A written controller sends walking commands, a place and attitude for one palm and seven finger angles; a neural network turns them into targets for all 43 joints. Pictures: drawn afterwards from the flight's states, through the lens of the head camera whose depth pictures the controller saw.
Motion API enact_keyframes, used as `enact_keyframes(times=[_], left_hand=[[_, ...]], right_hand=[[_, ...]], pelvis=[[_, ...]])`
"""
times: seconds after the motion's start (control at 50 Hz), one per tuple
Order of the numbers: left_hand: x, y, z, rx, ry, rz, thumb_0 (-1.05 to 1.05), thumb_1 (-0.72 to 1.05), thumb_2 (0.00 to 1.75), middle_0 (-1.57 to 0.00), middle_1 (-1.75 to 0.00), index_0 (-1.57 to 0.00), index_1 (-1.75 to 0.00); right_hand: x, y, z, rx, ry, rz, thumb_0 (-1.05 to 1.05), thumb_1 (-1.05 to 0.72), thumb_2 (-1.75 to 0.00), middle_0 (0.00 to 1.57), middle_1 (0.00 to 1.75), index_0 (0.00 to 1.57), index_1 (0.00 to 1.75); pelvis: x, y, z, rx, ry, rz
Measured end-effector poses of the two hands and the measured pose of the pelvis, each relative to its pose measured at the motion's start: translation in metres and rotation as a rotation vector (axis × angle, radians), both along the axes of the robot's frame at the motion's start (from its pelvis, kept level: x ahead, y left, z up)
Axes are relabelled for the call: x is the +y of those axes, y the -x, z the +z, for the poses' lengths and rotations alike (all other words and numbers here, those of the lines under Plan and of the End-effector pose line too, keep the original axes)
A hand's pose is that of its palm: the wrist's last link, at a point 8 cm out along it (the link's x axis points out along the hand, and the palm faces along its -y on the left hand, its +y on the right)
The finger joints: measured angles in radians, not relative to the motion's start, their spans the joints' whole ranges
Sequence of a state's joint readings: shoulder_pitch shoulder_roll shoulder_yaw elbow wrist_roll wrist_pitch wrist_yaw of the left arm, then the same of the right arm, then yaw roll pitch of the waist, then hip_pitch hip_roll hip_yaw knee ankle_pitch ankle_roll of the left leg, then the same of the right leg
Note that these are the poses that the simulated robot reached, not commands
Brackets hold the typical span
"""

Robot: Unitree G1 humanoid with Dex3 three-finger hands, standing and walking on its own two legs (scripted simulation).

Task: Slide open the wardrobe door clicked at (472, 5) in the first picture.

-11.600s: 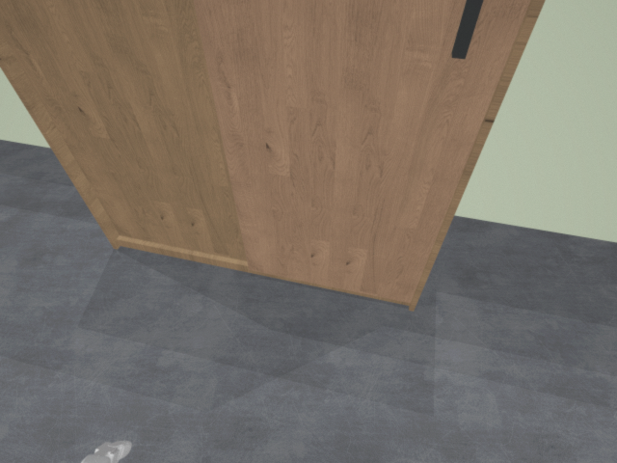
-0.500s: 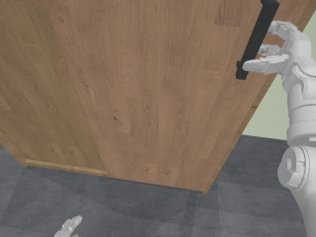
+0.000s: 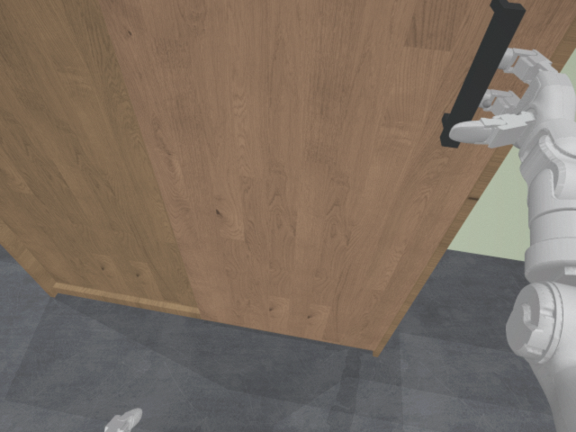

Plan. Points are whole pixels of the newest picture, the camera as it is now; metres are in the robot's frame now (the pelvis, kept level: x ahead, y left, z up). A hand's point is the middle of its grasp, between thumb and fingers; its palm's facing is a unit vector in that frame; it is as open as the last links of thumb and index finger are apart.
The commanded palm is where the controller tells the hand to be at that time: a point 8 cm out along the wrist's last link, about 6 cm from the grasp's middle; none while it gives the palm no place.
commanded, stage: slide the fingers in behind the handle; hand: right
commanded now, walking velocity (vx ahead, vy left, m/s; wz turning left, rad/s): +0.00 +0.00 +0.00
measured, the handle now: (472, 76) +0.52 -0.17 +0.27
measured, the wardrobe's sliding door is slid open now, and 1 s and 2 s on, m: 0.00 0.00 0.00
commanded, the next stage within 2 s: grip the handle and tug to test in 1.42 s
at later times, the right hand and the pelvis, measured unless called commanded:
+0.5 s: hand (473, 100) +0.47 -0.16 +0.26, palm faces +0.07 +1.00 +0.02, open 14.0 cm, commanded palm +0.44 -0.21 +0.26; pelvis +0.01 +0.00 +0.00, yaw -1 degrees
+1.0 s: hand (464, 100) +0.46 -0.15 +0.27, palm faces +0.08 +1.00 +0.01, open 14.4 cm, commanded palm +0.43 -0.19 +0.26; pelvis +0.01 +0.00 +0.00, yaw +0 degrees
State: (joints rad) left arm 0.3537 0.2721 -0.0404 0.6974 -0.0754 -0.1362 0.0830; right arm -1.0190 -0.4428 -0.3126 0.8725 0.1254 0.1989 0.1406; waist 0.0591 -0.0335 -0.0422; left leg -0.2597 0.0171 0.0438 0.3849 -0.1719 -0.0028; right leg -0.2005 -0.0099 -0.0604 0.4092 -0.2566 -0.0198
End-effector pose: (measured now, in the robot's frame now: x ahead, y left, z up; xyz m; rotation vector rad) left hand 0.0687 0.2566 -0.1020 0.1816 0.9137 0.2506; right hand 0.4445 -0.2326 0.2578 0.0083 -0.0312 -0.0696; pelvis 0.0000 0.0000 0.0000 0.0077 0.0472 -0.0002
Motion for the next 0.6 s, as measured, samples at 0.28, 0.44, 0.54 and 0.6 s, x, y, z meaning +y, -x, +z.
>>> enact_keyframes(times=[0.28, 0.44, 0.54, 0.6], left_hand=[[-0.013, -0.06, 0.01, -0.106, 0.017, -0.083, 0.01, 0.9, 0.9, -0.21, -0.3, -0.21, -0.3], [-0.013, -0.064, 0.01, -0.094, 0.022, -0.083, 0.01, 0.9, 0.9, -0.21, -0.3, -0.21, -0.3], [-0.01, -0.055, 0.006, -0.06, 0.019, -0.066, 0.01, 0.9, 0.9, -0.21, -0.3, -0.21, -0.3], [-0.008, -0.049, 0.005, -0.047, 0.018, -0.054, 0.01, 0.9, 0.9, -0.21, -0.3, -0.21, -0.3]], right_hand=[[0.015, 0.007, 0.005, 0.022, -0.003, -0.001, -0.02, 0.5, -0.3, 0.3, 1.2, 0.3, 1.2], [0.019, 0.004, 0.007, 0.007, -0.001, 0.003, -0.02, 0.5, -0.3, 0.3, 1.2, 0.3, 1.2], [0.018, 0.002, 0.002, 0.024, -0.01, -0.005, -0.02, 0.5, -0.3, 0.3, 1.2, 0.3, 1.2], [0.016, 0.003, 0.003, 0.005, -0.008, -0.009, -0.02, 0.5, -0.3, 0.3, 1.2, 0.3, 1.2]], pelvis=[[0.001, -0.004, 0.0, -0.01, 0.001, -0.018], [0.003, -0.007, 0.0, -0.012, 0.0, -0.018], [0.003, -0.009, 0.0, -0.012, 0.0, -0.015], [0.003, -0.009, 0.0, -0.013, -0.001, -0.012]])
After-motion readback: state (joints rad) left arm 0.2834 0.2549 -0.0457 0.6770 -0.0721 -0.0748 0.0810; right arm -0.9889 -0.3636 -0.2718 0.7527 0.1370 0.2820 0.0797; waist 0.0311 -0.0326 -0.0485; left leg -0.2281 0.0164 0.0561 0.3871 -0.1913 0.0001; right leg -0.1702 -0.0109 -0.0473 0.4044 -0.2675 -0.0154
